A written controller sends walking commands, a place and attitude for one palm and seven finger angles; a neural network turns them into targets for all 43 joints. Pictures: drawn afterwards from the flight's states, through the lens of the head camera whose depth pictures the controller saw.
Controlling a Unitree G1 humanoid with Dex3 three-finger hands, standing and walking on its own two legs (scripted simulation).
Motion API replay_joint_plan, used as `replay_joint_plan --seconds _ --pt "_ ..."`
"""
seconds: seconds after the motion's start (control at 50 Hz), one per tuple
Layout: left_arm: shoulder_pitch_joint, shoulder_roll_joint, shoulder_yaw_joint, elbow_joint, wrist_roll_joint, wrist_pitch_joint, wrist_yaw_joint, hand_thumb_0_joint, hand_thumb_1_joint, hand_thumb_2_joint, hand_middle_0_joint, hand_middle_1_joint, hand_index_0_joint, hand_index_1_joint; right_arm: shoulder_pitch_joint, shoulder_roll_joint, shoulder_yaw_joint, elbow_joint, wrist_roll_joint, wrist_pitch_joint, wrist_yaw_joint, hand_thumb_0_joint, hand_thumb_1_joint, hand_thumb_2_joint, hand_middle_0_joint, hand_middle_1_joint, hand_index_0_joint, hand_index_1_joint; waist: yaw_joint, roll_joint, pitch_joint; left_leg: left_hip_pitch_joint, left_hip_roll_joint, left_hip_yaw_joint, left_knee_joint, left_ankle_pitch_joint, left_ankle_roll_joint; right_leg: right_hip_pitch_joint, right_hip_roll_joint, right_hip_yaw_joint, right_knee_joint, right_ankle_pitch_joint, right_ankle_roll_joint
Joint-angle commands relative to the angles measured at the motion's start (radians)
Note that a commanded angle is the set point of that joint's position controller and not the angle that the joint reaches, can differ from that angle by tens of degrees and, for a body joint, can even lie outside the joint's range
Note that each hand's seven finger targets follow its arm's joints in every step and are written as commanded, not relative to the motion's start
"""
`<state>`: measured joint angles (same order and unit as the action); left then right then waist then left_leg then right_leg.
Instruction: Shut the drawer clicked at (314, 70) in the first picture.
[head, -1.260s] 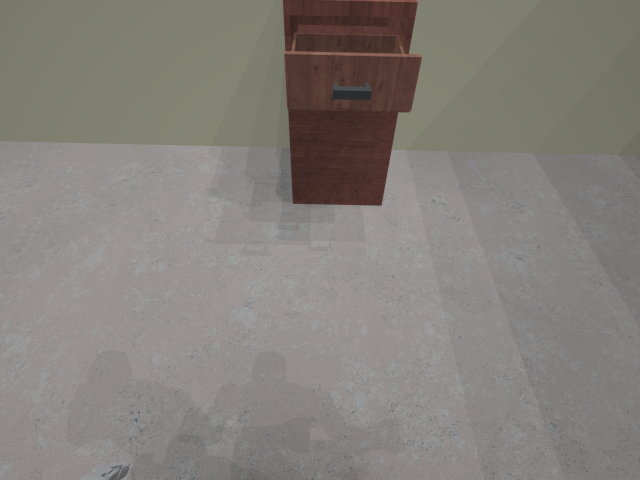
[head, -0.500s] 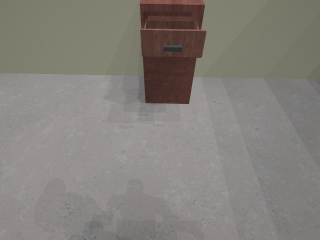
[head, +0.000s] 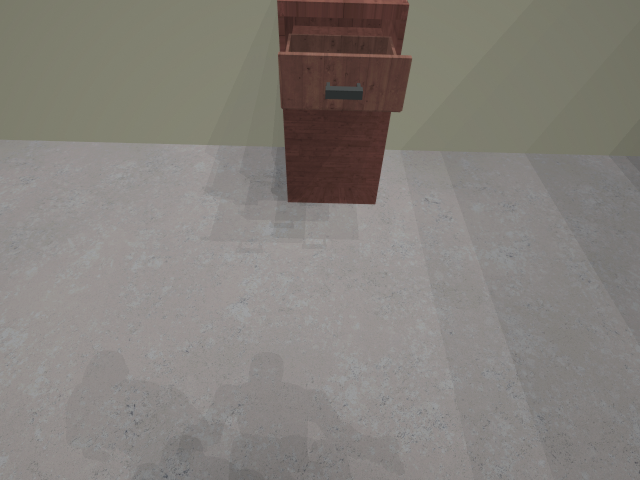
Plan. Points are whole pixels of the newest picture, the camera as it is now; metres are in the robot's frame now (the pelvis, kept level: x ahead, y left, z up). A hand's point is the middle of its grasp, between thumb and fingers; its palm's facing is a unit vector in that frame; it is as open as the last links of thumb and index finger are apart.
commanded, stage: look at it before walking up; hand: left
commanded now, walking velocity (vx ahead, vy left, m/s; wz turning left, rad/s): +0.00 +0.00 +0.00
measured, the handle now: (343, 89) +1.12 +0.00 -0.05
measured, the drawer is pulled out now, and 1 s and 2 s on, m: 0.29 0.29 0.29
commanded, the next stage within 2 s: walk to a spot facing it in 0.28 s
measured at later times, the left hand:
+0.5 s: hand out of the picture +0.08 +0.24 -0.16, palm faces -0.02 -0.95 -0.32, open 7.4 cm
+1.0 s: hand out of the picture +0.13 +0.12 -0.17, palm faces -0.18 -0.97 -0.18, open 7.4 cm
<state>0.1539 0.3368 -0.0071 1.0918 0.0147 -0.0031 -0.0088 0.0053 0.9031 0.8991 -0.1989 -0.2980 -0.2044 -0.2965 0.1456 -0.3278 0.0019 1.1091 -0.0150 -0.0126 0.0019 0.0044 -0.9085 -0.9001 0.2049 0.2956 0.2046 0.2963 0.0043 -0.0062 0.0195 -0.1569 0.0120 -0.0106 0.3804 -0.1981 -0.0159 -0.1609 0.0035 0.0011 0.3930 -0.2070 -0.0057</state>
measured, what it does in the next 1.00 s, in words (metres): walks ahead, turning right: right foot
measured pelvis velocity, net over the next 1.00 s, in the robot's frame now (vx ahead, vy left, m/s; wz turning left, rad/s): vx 0.13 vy -0.06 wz -0.26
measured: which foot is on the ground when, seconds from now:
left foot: down 0.00-0.76, up 0.78-1.00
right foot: down 0.00-0.58, up 0.60-0.74, down 0.76-1.00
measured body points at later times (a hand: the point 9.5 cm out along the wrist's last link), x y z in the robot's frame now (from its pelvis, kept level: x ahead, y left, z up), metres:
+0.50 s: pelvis +0.02 +0.00 +0.00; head +0.01 +0.01 +0.45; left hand +0.08 +0.29 -0.14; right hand +0.10 -0.28 -0.14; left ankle +0.01 +0.13 -0.75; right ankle +0.00 -0.11 -0.75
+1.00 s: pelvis +0.13 -0.06 +0.00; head +0.14 -0.07 +0.45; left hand +0.14 +0.17 -0.15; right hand +0.13 -0.32 -0.15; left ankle +0.20 +0.07 -0.66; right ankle +0.08 -0.12 -0.75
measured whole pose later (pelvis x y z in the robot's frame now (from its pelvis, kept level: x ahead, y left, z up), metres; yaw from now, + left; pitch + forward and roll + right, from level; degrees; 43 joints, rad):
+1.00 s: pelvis +0.13 -0.06 +0.00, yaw -15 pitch +0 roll +0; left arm 0.43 0.15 0.03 1.05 0.02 -0.05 -0.01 0.00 0.91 0.90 -0.20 -0.30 -0.20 -0.30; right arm 0.21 -0.21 -0.06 1.01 -0.03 -0.01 0.01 0.01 -0.91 -0.90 0.20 0.29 0.20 0.30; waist 0.02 0.01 0.02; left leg -0.59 0.12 0.05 1.14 -0.22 -0.05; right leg -0.13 0.07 -0.02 0.40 -0.27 -0.08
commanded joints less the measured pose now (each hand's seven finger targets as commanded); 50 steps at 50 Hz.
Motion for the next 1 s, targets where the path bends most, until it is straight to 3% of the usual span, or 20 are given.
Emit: replay_joint_plan --seconds 0.0,0.36,0.4,0.48,0.52,0.56,0.58,0.62,0.64,0.68,0.7,0.72,0.74,0.76,0.78,0.8,0.84,0.88,0.92,0.98 --pt "-0.033 0.202 0.041 -0.065 -0.004 -0.027 0.019 0.000 0.900 0.900 -0.200 -0.300 -0.200 -0.300 -0.049 -0.204 -0.035 -0.058 0.005 -0.025 -0.016 0.000 -0.900 -0.900 0.200 0.300 0.200 0.300 -0.001 0.007 -0.048 0.015 0.103 -0.089 -0.058 0.103 0.037 -0.005 -0.123 0.119 -0.085 0.080 -0.027" --pt "-0.034 0.204 0.042 -0.063 -0.004 -0.027 0.021 0.000 0.900 0.900 -0.200 -0.300 -0.200 -0.300 -0.068 -0.209 -0.034 -0.060 0.007 -0.027 -0.020 0.000 -0.900 -0.900 0.200 0.300 0.200 0.300 0.002 0.009 -0.058 0.043 0.113 -0.086 -0.068 0.194 0.038 0.038 -0.122 0.097 -0.068 0.192 -0.021" --pt "0.029 0.090 0.020 -0.036 -0.004 -0.007 0.023 0.000 0.900 0.900 -0.200 -0.300 -0.200 -0.300 -0.007 -0.097 -0.009 -0.035 -0.001 -0.013 -0.017 0.000 -0.900 -0.900 0.200 0.300 0.200 0.300 0.000 0.002 -0.058 0.051 0.109 -0.048 -0.044 0.070 0.021 0.014 -0.110 0.106 -0.061 0.069 -0.012" --pt "0.066 0.093 0.039 -0.066 0.007 0.017 0.002 0.000 0.900 0.900 -0.200 -0.300 -0.200 -0.300 0.044 -0.108 -0.031 -0.053 -0.008 0.000 -0.014 0.000 -0.900 -0.900 0.200 0.300 0.200 0.300 -0.002 0.013 0.062 -0.025 0.117 -0.046 -0.040 -0.296 0.040 -0.132 -0.064 0.147 -0.032 -0.274 -0.036" --pt "0.073 0.087 0.049 -0.097 0.009 0.017 -0.008 0.000 0.900 0.900 -0.200 -0.300 -0.200 -0.300 0.078 -0.134 -0.049 -0.073 -0.008 -0.002 -0.016 0.000 -0.900 -0.900 0.200 0.300 0.200 0.300 -0.012 0.052 0.098 -0.009 0.164 -0.102 -0.069 -0.394 0.072 -0.227 -0.021 0.125 0.063 -0.308 -0.039" --pt "0.054 0.040 0.054 -0.135 0.008 0.009 -0.016 0.000 0.900 0.900 -0.200 -0.300 -0.200 -0.300 0.128 -0.172 -0.072 -0.080 -0.006 -0.014 -0.021 0.000 -0.900 -0.900 0.200 0.300 0.200 0.300 -0.034 0.184 0.126 0.058 0.301 -0.233 -0.163 -0.411 0.149 -0.360 0.035 0.004 0.302 -0.241 -0.018" --pt "0.011 0.029 0.059 -0.162 0.007 0.006 -0.019 0.000 0.900 0.900 -0.200 -0.300 -0.200 -0.300 0.155 -0.168 -0.080 -0.084 -0.005 -0.024 -0.022 0.000 -0.900 -0.900 0.200 0.300 0.200 0.300 -0.051 0.198 0.137 0.097 0.361 -0.263 -0.195 -0.320 0.195 -0.433 -0.003 -0.008 0.414 -0.282 -0.009" --pt "-0.009 0.019 0.066 -0.192 0.007 -0.003 -0.028 0.000 0.900 0.900 -0.200 -0.300 -0.200 -0.300 0.168 -0.147 -0.084 -0.089 -0.006 -0.038 -0.023 0.000 -0.900 -0.900 0.200 0.300 0.200 0.300 -0.047 0.150 0.123 0.138 0.390 -0.211 -0.162 -0.142 0.214 -0.472 -0.061 0.008 0.459 -0.306 -0.005" --pt "0.004 -0.003 0.069 -0.194 0.006 -0.008 -0.031 0.000 0.900 0.900 -0.200 -0.300 -0.200 -0.300 0.153 -0.133 -0.084 -0.092 -0.009 -0.041 -0.024 0.000 -0.900 -0.900 0.200 0.300 0.200 0.300 -0.031 0.131 0.110 0.121 0.382 -0.152 -0.130 -0.051 0.196 -0.424 -0.078 0.003 0.422 -0.298 -0.007" --pt "0.115 -0.036 0.073 -0.164 0.005 -0.012 -0.038 0.000 0.900 0.900 -0.200 -0.300 -0.200 -0.300 0.096 -0.117 -0.083 -0.106 -0.012 -0.042 -0.024 0.000 -0.900 -0.900 0.200 0.300 0.200 0.300 0.026 0.133 0.058 0.023 0.318 0.004 -0.020 0.011 0.130 -0.202 -0.063 -0.060 0.275 -0.206 -0.011" --pt "0.224 -0.039 0.079 -0.125 0.008 -0.015 -0.038 0.000 0.900 0.900 -0.200 -0.300 -0.200 -0.300 0.077 -0.107 -0.083 -0.108 -0.011 -0.041 -0.022 0.000 -0.900 -0.900 0.200 0.300 0.200 0.300 0.077 0.089 0.014 -0.064 0.262 0.078 0.130 -0.019 0.093 -0.023 -0.016 -0.111 0.180 -0.081 -0.015" --pt "0.371 0.029 0.094 -0.079 0.013 -0.026 -0.028 0.000 0.900 0.900 -0.200 -0.300 -0.200 -0.300 0.066 -0.070 -0.075 -0.122 -0.002 -0.041 -0.015 0.000 -0.900 -0.900 0.200 0.300 0.200 0.300 0.141 -0.096 -0.050 -0.210 0.181 0.163 0.390 -0.064 0.047 0.179 -0.046 -0.024 0.068 -0.084 -0.038" --pt "0.489 0.148 0.121 -0.052 0.015 -0.043 -0.007 0.000 0.900 0.900 -0.200 -0.300 -0.200 -0.300 0.039 0.014 -0.053 -0.175 0.006 -0.044 -0.005 0.000 -0.900 -0.900 0.200 0.300 0.200 0.300 0.172 -0.421 -0.042 -0.514 0.037 0.207 0.734 -0.382 -0.013 0.281 -0.333 0.488 -0.122 -0.160 -0.138" --pt "0.509 0.150 0.119 -0.055 -0.004 -0.044 0.010 0.000 0.900 0.900 -0.200 -0.300 -0.200 -0.300 -0.016 -0.009 -0.058 -0.208 0.000 -0.050 -0.004 0.000 -0.900 -0.900 0.200 0.300 0.200 0.300 0.162 -0.318 -0.038 -0.576 0.049 0.073 0.847 -0.380 0.004 0.261 -0.390 0.651 -0.197 -0.126 -0.194" --pt "0.435 0.117 0.114 -0.071 -0.005 -0.047 0.015 0.000 0.900 0.900 -0.200 -0.300 -0.200 -0.300 -0.019 -0.019 -0.066 -0.198 0.002 -0.052 -0.004 0.000 -0.900 -0.900 0.200 0.300 0.200 0.300 0.123 -0.198 0.009 -0.587 0.099 0.027 0.869 -0.270 0.015 0.211 -0.368 0.572 -0.185 -0.156 -0.222" --pt "0.380 0.081 0.105 -0.086 -0.002 -0.050 0.014 0.000 0.900 0.900 -0.200 -0.300 -0.200 -0.300 -0.043 -0.002 -0.067 -0.190 0.001 -0.054 -0.001 0.000 -0.900 -0.900 0.200 0.300 0.200 0.300 0.106 -0.133 0.052 -0.578 0.116 0.027 0.886 -0.207 0.009 0.119 -0.341 0.548 -0.191 -0.172 -0.223" --pt "0.301 0.016 0.085 -0.111 0.004 -0.057 0.017 0.000 0.900 0.900 -0.200 -0.300 -0.200 -0.300 -0.008 0.017 -0.070 -0.164 -0.010 -0.043 0.003 0.000 -0.900 -0.900 0.200 0.300 0.200 0.300 0.049 -0.038 0.100 -0.520 0.138 0.020 0.847 -0.110 -0.008 -0.007 -0.295 0.419 -0.197 -0.100 -0.201" --pt "0.308 -0.007 0.079 -0.102 0.006 -0.067 0.017 0.000 0.900 0.900 -0.200 -0.300 -0.200 -0.300 0.044 0.046 -0.071 -0.146 -0.012 -0.029 0.005 0.000 -0.900 -0.900 0.200 0.300 0.200 0.300 0.015 -0.024 0.085 -0.504 0.129 0.034 0.820 -0.046 -0.022 -0.022 -0.251 0.324 -0.200 0.020 -0.181" --pt "0.319 -0.009 0.079 -0.090 0.007 -0.076 0.018 0.000 0.900 0.900 -0.200 -0.300 -0.200 -0.300 0.061 0.058 -0.074 -0.148 -0.010 -0.022 0.010 0.000 -0.900 -0.900 0.200 0.300 0.200 0.300 0.000 -0.054 0.068 -0.521 0.127 0.040 0.786 -0.001 -0.034 0.004 -0.223 0.272 -0.203 0.070 -0.174" --pt "0.351 -0.032 0.076 -0.073 0.004 -0.084 0.020 0.000 0.900 0.900 -0.200 -0.300 -0.200 -0.300 0.021 0.065 -0.076 -0.175 -0.010 -0.019 0.014 0.000 -0.900 -0.900 0.200 0.300 0.200 0.300 0.008 -0.071 0.066 -0.573 0.125 0.038 0.739 0.062 -0.044 0.047 -0.201 0.240 -0.206 0.115 -0.167"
